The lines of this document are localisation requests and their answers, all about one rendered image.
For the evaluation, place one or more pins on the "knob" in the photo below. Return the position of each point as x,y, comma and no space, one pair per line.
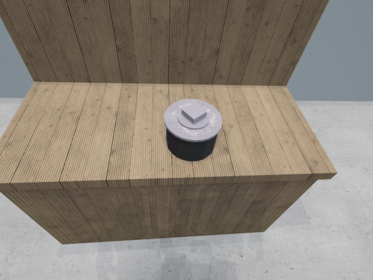
194,112

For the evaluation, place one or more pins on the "table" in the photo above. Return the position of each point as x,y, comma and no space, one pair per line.
86,156

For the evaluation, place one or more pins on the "lid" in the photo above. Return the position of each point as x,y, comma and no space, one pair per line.
182,128

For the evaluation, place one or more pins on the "pot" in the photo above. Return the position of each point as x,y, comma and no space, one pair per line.
189,151

